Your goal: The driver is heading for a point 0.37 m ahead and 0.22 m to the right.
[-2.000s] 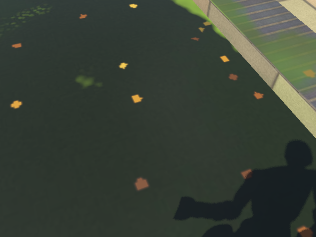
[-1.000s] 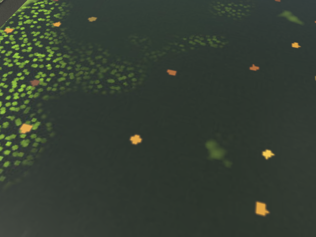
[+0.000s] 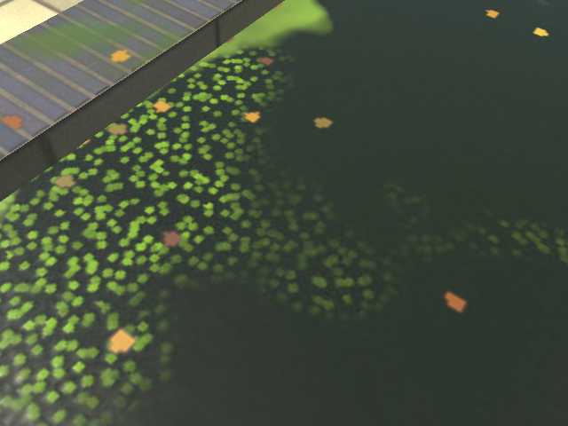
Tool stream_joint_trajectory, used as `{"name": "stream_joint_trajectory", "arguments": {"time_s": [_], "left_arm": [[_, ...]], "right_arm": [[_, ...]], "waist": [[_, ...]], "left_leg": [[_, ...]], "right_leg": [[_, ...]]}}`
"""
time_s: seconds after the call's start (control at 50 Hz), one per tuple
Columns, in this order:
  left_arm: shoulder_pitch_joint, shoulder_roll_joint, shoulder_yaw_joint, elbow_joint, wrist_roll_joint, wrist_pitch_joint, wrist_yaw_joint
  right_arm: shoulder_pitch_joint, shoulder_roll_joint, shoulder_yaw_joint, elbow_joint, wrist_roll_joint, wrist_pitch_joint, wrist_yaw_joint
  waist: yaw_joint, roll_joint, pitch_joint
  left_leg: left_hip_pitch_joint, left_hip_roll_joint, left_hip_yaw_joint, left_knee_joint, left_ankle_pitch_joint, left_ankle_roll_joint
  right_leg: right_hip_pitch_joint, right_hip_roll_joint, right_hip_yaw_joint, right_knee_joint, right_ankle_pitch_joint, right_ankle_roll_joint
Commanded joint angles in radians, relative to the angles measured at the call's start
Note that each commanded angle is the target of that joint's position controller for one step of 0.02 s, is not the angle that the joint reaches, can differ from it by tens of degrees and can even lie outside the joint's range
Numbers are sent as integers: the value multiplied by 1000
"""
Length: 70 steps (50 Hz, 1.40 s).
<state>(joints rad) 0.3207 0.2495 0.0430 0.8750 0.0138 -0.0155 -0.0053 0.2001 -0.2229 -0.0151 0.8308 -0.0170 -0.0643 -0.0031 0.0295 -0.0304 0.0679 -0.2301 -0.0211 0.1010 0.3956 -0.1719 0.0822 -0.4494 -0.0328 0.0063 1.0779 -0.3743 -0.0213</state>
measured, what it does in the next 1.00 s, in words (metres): walks ahead, turning right: right foot, then left foot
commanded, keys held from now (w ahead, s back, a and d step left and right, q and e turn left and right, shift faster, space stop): e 0.84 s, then w+e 0.16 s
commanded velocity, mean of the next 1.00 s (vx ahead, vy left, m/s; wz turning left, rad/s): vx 0.08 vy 0.00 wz -0.52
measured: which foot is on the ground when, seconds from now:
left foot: down 0.00-0.32, up 0.34-0.76, down 0.78-1.00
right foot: up 0.00-0.30, down 0.32-0.78, up 0.80-1.00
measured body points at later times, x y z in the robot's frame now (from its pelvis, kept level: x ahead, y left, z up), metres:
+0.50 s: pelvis +0.09 -0.03 -0.01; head +0.12 -0.05 +0.44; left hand +0.26 +0.22 -0.12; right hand +0.13 -0.31 -0.14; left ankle +0.10 +0.11 -0.67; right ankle +0.13 -0.10 -0.74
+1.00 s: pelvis +0.11 +0.01 +0.00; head +0.13 +0.02 +0.45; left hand +0.35 +0.19 -0.13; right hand +0.04 -0.28 -0.09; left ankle +0.15 +0.10 -0.74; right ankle +0.02 -0.09 -0.67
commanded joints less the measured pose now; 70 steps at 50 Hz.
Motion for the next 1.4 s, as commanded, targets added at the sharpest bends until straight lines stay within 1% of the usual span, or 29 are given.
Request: {"name": "stream_joint_trajectory", "arguments": {"time_s": [0.02,0.18,0.26,0.3,0.32,0.34,0.36,0.38,0.4,0.44,0.52,0.68,0.76,0.78,0.8,0.82,0.86,0.88,0.92,1.0,1.16,1.22,1.26,1.28,1.3,1.32,1.34,1.36,1.4], "left_arm": [[126,55,27,-13,7,26,-7],[-78,24,13,-104,20,41,-24],[-91,50,22,-136,22,39,-26],[-23,58,29,-130,25,21,-19],[50,146,53,-123,30,6,-7],[63,289,91,-136,15,12,3],[142,251,85,-109,-30,20,2],[65,241,86,-130,-21,34,10],[-21,176,69,-145,-14,49,17],[-127,112,48,-169,-10,59,23],[-82,169,67,-159,-4,46,9],[-101,191,81,-175,13,66,-3],[-161,181,81,-182,-5,72,-7],[-149,141,70,-191,-14,69,-3],[-140,88,59,-219,-29,61,0],[-134,162,76,-197,16,57,7],[-80,173,86,-158,22,63,-4],[-59,168,84,-150,24,71,-16],[-80,164,78,-152,23,77,-44],[-209,134,61,-191,23,72,-68],[-319,105,34,-244,17,50,-90],[-282,110,30,-246,21,37,-84],[-90,129,43,-180,34,20,-66],[94,206,72,-128,41,9,-48],[148,339,91,-152,20,0,-33],[121,312,85,-153,1,3,-24],[70,256,68,-152,1,7,-18],[22,215,55,-155,1,4,-15],[-54,172,37,-174,-3,-14,-7]], "right_arm": [[17,-118,-28,-37,7,-24,-13],[75,-133,-39,1,3,7,-34],[77,-165,-60,6,0,34,-35],[75,-170,-66,8,4,49,-37],[113,-164,-66,-5,-1,52,-36],[112,-86,-48,-63,6,63,-28],[75,-104,-49,-53,-25,86,-26],[79,-91,-44,-66,-3,89,-26],[28,-112,-46,-63,-3,84,-28],[14,-133,-56,-65,-17,83,-28],[36,-92,-47,-66,-6,104,-26],[-19,-109,-45,-109,8,95,-35],[107,-113,-45,-89,16,70,-49],[118,-176,-59,-91,4,63,-59],[68,-289,-83,-120,-12,65,-62],[2,-276,-83,-134,-25,69,-54],[-62,-156,-50,-154,-17,64,-44],[-75,-151,-47,-160,-15,62,-41],[-33,-159,-51,-159,-13,59,-38],[124,-198,-73,-106,-10,34,-31],[153,-227,-94,-66,-19,2,-6],[143,-248,-101,-56,-12,9,2],[113,-236,-93,-58,2,17,3],[109,-187,-74,-77,-7,19,6],[47,-83,-46,-166,-26,16,19],[-10,-170,-63,-171,-45,16,22],[-19,-192,-69,-165,-26,6,34],[11,-191,-67,-143,-16,-3,40],[81,-184,-64,-100,-32,10,41]], "waist": [[30,126,-105],[-30,135,-79],[-38,131,-73],[5,71,-110],[31,-77,-179],[13,-282,-211],[42,-86,-267],[23,-136,-236],[5,-52,-122],[-37,-53,-79],[-29,-32,-140],[2,-101,-122],[-66,-98,-121],[-57,2,-110],[-33,244,-97],[-27,209,-57],[27,106,-67],[31,157,-74],[-11,202,-54],[-98,152,-21],[-115,187,12],[-79,185,1],[24,89,-81],[102,-100,-195],[103,-339,-203],[118,-169,-137],[73,-101,-48],[26,-49,-6],[-37,-46,-15]], "left_leg": [[73,269,-82,-130,759,97],[128,273,46,-73,639,101],[173,318,32,56,626,91],[145,283,68,249,575,38],[30,204,104,480,340,-28],[-290,-28,105,762,-464,-94],[-287,6,-106,868,-523,-95],[-340,8,-123,901,-465,-102],[-363,44,-137,849,-364,-106],[-311,51,-130,735,-262,-116],[-258,18,-129,600,-247,-130],[-158,-23,-146,360,-242,-110],[70,-49,-140,7,-145,-57],[139,79,-263,-140,-196,-26],[167,345,-570,-243,-277,78],[25,428,-588,-223,-114,157],[-22,306,-398,-181,-30,120],[25,253,-340,-192,-137,84],[110,227,-304,-220,-249,77],[277,280,-293,-246,-252,92],[173,312,-133,-237,-229,78],[115,326,-82,-164,-99,65],[-16,275,37,101,109,25],[-160,197,131,442,60,-23],[-535,36,76,725,-425,-78],[-647,50,-97,815,-383,-69],[-648,104,-123,803,-263,-58],[-577,129,-122,738,-170,-61],[-463,139,-105,673,-96,-89]], "right_leg": [[-9,-3,-1,29,90,21],[-7,-4,-77,-313,228,3],[26,16,-96,-413,91,-46],[155,41,-92,-574,189,-81],[314,-70,87,-642,519,-132],[465,-351,492,-674,980,-337],[467,-344,468,-658,1029,-370],[418,-333,445,-705,782,-395],[319,-264,382,-759,564,-338],[233,-154,289,-776,499,-254],[251,-123,286,-766,467,-229],[186,-100,440,-796,144,-198],[103,-46,474,-748,135,-110],[22,27,412,-663,-4,-48],[-142,198,183,-426,-128,8],[-134,173,98,-188,-171,23],[-64,128,106,0,-54,22],[-98,117,94,42,4,24],[-184,95,60,57,30,40],[-276,62,49,-80,50,68],[-78,13,-63,-375,18,7],[62,40,-114,-472,11,-44],[360,106,-129,-588,69,-81],[575,-17,86,-691,-100,-121],[716,-313,661,-873,-353,-227],[665,-327,732,-916,-318,-286],[596,-286,583,-879,-167,-271],[505,-224,462,-871,30,-240],[437,-134,309,-865,398,-200]]}}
